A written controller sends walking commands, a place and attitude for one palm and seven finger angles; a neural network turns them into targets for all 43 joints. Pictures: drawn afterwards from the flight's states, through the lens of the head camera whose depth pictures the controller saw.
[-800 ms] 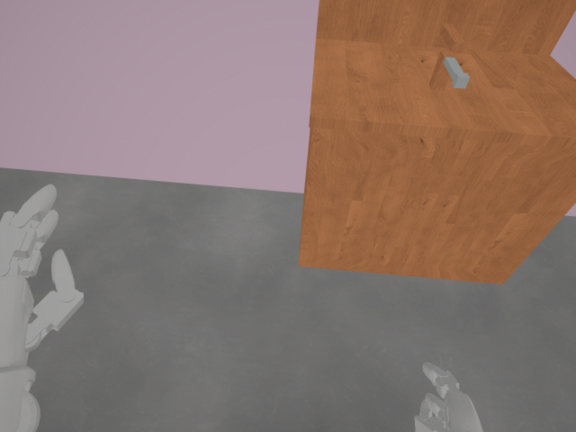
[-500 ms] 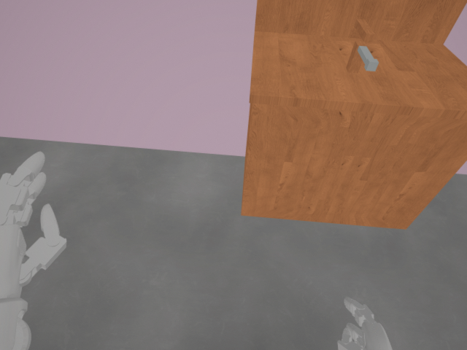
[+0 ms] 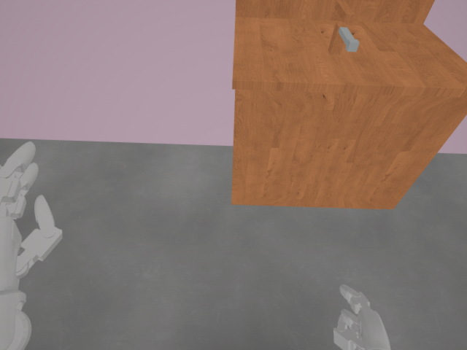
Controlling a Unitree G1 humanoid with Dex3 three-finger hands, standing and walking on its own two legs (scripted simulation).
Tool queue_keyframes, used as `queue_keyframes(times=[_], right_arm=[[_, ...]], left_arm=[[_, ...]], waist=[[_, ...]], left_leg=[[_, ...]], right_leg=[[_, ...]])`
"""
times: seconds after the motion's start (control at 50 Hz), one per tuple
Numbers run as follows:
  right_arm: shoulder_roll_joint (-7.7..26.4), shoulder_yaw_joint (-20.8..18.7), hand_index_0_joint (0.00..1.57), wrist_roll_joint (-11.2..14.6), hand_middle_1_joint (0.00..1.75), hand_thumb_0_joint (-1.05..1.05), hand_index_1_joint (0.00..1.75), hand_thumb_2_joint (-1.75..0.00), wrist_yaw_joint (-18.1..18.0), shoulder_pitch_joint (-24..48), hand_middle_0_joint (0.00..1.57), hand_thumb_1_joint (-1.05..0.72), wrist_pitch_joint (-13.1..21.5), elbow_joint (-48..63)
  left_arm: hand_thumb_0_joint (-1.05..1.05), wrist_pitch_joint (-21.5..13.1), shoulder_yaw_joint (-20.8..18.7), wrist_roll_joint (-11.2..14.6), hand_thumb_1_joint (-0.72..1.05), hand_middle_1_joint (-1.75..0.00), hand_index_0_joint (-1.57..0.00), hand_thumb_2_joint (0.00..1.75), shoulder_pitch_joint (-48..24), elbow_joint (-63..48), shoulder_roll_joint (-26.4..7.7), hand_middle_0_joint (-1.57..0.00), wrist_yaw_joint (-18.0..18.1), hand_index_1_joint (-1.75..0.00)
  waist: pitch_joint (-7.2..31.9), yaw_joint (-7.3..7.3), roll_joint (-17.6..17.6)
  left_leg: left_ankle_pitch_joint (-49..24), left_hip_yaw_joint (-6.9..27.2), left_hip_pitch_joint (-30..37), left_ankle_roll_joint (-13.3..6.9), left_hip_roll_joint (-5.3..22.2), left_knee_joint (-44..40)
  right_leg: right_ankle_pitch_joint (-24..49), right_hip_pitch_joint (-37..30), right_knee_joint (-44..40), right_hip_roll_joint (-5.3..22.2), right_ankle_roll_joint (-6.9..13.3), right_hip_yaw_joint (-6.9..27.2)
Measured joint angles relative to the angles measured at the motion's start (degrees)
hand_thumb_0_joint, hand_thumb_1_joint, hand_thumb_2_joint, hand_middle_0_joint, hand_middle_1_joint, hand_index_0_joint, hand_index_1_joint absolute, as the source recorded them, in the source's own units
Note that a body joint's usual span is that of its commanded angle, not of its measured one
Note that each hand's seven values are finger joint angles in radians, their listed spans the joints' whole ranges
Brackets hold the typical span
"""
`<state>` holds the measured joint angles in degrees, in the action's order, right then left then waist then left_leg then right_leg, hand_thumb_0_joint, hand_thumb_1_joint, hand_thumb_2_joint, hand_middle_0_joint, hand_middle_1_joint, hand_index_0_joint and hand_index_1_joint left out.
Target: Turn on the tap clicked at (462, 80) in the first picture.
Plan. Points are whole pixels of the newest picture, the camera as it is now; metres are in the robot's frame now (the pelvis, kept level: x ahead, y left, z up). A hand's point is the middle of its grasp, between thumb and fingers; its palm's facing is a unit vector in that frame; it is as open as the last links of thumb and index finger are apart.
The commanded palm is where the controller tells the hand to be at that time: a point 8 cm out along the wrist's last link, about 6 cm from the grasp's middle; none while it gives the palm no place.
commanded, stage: walk to a spot facing it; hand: left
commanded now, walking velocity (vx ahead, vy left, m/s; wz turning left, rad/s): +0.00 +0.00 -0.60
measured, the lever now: (352, 45) +0.95 -0.27 +0.11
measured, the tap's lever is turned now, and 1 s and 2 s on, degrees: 0 0 0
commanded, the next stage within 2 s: none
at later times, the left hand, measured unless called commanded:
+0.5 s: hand (126, 212) +0.24 +0.17 +0.17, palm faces +0.20 -0.90 -0.39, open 7.4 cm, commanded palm +0.21 +0.22 +0.19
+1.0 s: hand (193, 217) +0.24 +0.08 +0.18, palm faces -0.07 -0.92 -0.38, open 7.4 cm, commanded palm +0.22 +0.13 +0.19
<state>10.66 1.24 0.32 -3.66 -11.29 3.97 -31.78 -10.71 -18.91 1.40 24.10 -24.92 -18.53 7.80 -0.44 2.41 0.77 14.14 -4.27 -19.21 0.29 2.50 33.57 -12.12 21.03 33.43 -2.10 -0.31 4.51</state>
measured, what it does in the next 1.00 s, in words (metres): steps on the spot, turning right: right foot, then left foot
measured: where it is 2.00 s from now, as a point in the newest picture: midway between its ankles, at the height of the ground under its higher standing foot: outside the picture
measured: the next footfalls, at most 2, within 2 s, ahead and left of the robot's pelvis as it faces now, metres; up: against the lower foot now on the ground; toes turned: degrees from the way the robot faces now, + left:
right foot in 0.56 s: -0.01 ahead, -0.15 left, +0.00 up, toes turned -22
left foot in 0.92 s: +0.04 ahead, +0.07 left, +0.00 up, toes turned -25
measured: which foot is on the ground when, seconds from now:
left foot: down 0.00-0.58, up 0.60-0.90, down 0.92-1.00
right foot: down 0.00-0.30, up 0.32-0.54, down 0.56-0.92, up 0.94-1.00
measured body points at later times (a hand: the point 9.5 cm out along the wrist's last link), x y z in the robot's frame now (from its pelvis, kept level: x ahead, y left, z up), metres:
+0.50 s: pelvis -0.02 -0.01 +0.00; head -0.01 -0.02 +0.45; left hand +0.23 +0.22 +0.19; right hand +0.09 -0.26 -0.09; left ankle +0.03 +0.12 -0.73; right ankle -0.03 -0.13 -0.70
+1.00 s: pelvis -0.06 -0.02 +0.00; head -0.06 +0.00 +0.45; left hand +0.24 +0.13 +0.20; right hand -0.06 -0.32 -0.07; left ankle +0.00 +0.09 -0.73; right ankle -0.07 -0.12 -0.68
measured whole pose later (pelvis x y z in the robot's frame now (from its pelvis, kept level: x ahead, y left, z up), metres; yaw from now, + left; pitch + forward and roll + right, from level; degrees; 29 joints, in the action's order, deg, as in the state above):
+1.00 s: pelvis -0.06 -0.02 +0.00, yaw -33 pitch +0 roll +1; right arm 13.2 -0.6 -0.2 -2.5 -13.1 0.6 -32.6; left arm -12.7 -21.5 1.2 27.3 -28.2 -21.3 7.9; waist 1.5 1.5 2.8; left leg 17.2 -7.3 -14.3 0.0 3.3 32.3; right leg -23.4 30.2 55.0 -4.5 0.1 1.9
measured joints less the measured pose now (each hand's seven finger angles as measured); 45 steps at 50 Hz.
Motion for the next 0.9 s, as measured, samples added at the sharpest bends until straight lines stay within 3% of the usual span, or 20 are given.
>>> queue_keyframes(times=[0.12, 0.22, 0.32, 0.36, 0.42, 0.48, 0.54, 0.56, 0.6, 0.66, 0.72, 0.78, 0.9], right_arm=[[0.32, -0.51, 0.21, -0.02, 0.30, 0.01, 0.30, -0.90, 0.69, 0.15, 0.20, -0.90, -1.16, 0.74], [2.09, -1.65, 0.20, -0.30, 0.30, 0.01, 0.30, -0.90, 1.53, 0.18, 0.20, -0.90, -3.28, -0.13], [2.09, -1.73, 0.20, 0.02, 0.30, 0.01, 0.30, -0.90, 1.32, 0.14, 0.20, -0.90, -4.89, 0.22], [1.37, -1.73, 0.20, 0.01, 0.30, 0.01, 0.30, -0.90, 1.07, -0.19, 0.20, -0.90, -4.76, 0.61], [0.37, -1.52, 0.20, 0.05, 0.30, 0.01, 0.30, -0.90, 1.27, -1.05, 0.20, -0.90, -3.64, 0.41], [-0.29, -0.64, 0.20, 0.16, 0.30, 0.01, 0.30, -0.90, 2.15, -1.80, 0.20, -0.90, -2.32, 0.47], [-1.12, 0.44, 0.20, 0.16, 0.30, 0.01, 0.30, -0.90, 3.11, -2.01, 0.20, -0.90, -1.18, 1.26], [-1.34, 0.72, 0.20, 0.13, 0.30, 0.01, 0.30, -0.90, 3.38, -1.99, 0.20, -0.90, -0.89, 1.60], [-0.73, 0.64, 0.21, 0.09, 0.30, 0.01, 0.30, -0.90, 3.70, -1.09, 0.20, -0.90, -0.96, 1.39], [0.44, 0.12, 0.21, 0.03, 0.30, 0.01, 0.30, -0.90, 3.69, 0.85, 0.20, -0.90, -2.75, 0.11], [1.59, -0.53, 0.21, -0.04, 0.30, 0.01, 0.30, -0.90, 3.38, 1.55, 0.20, -0.90, -4.70, 0.63], [2.68, -1.32, 0.20, -0.12, 0.30, 0.01, 0.30, -0.90, 2.86, 0.68, 0.20, -0.90, -5.60, 1.04], [4.56, -2.30, 0.20, -0.32, 0.30, 0.01, 0.30, -0.90, 2.05, -1.32, 0.20, -0.90, -5.31, -0.22]], left_arm=[[0.02, -0.10, -0.32, 0.48, 0.89, -0.30, -0.21, 0.90, 0.58, -2.98, -0.54, -0.21, -0.38, -0.31], [0.01, -0.29, -0.08, 0.56, 0.89, -0.30, -0.22, 0.90, 2.15, -4.31, -0.08, -0.21, -0.32, -0.31], [0.01, 0.03, -2.22, 0.92, 0.89, -0.30, -0.22, 0.90, 3.26, -4.54, -2.60, -0.21, -0.29, -0.31], [0.01, 0.16, -3.27, 0.80, 0.89, -0.30, -0.22, 0.90, 3.58, -3.88, -3.41, -0.21, -0.34, -0.31], [0.02, 0.68, -2.97, 0.66, 0.89, -0.30, -0.22, 0.90, 3.37, -2.91, -2.48, -0.21, -0.35, -0.31], [0.02, 0.66, -1.46, 0.60, 0.89, -0.30, -0.21, 0.90, 2.53, -3.37, -0.88, -0.21, -0.19, -0.31], [0.02, 0.44, -0.66, 0.27, 0.89, -0.30, -0.21, 0.90, 0.78, -3.25, -1.44, -0.21, -0.23, -0.31], [0.02, 0.34, -0.68, 0.15, 0.89, -0.30, -0.21, 0.90, -0.03, -3.08, -2.06, -0.21, -0.35, -0.31], [0.02, 0.05, 0.05, -0.21, 0.89, -0.30, -0.21, 0.90, -2.21, -2.15, -1.93, -0.21, -0.72, -0.31], [0.01, 0.11, 0.16, 0.28, 0.89, -0.30, -0.21, 0.90, -1.55, -2.72, -1.88, -0.21, -0.77, -0.31], [0.01, -0.09, -1.26, 1.13, 0.89, -0.30, -0.22, 0.90, 3.70, -4.99, -2.49, -0.21, -0.87, -0.31], [0.01, -0.43, -2.29, 1.51, 0.89, -0.31, -0.22, 0.90, 7.50, -7.20, -3.93, -0.22, -0.78, -0.31], [0.01, -1.06, -2.71, 1.44, 0.89, -0.31, -0.22, 0.90, 6.84, -8.62, -5.06, -0.22, 0.00, -0.31]], waist=[[-0.34, -0.74, -0.29], [-0.10, -1.16, -0.67], [-1.37, -1.44, 2.02], [-1.29, -1.10, 2.43], [-0.86, -0.48, 0.65], [-0.67, 0.35, -1.39], [-1.17, 0.01, -2.15], [-1.47, -0.30, -2.14], [-3.06, -1.52, -4.08], [-3.94, -2.24, -3.04], [-3.93, -3.06, -1.69], [-2.94, -3.19, -0.54], [0.62, -1.45, 1.50]], left_leg=[[2.95, -1.27, -2.50, 1.01, 1.50, 4.89], [9.71, 0.33, -3.33, 1.94, -0.27, 7.09], [0.85, -2.41, -0.41, 0.13, -1.22, 1.56], [2.26, -4.08, 0.17, -0.23, -0.37, 2.07], [3.39, -5.43, 1.49, 0.20, 2.44, 2.29], [3.65, -7.10, 2.62, 1.39, 5.81, 2.42], [4.66, -8.35, 2.04, 2.88, 8.54, 4.86], [5.29, -8.52, 1.31, 3.43, 9.33, 6.48], [7.77, -6.17, -0.74, 3.93, 10.90, 10.87], [14.77, -0.61, -6.11, 4.13, 5.82, 24.25], [13.04, 1.36, -8.85, 4.47, 2.44, 29.87], [11.31, 1.70, -7.94, 4.45, 1.14, 23.90], [10.59, 0.55, -0.12, 2.55, -0.51, 4.11]], right_leg=[[-2.12, 3.59, 5.43, -1.68, 1.03, 1.31], [-0.75, 4.90, 4.44, -2.52, 0.99, 3.50], [-0.36, 5.73, 4.97, -2.49, 0.03, 6.81], [-8.00, 8.12, 13.58, -2.03, -0.98, 4.47], [-12.56, 9.13, 24.13, -0.24, -2.19, -1.29], [-13.65, 5.32, 19.41, 2.15, -2.80, -5.43], [-10.99, -0.21, 9.46, 3.32, -2.86, -7.64], [-8.48, -2.00, 5.94, 3.34, -2.41, -8.05], [-6.83, -1.70, 6.14, 1.31, 0.72, -9.12], [-5.74, 0.35, 6.21, 0.68, 3.27, -7.11], [-2.57, 0.84, 2.78, -0.42, 3.54, -4.18], [0.14, 0.82, -0.58, -1.46, 3.72, -2.24], [2.55, 2.27, -2.23, -3.16, 3.18, 0.92]])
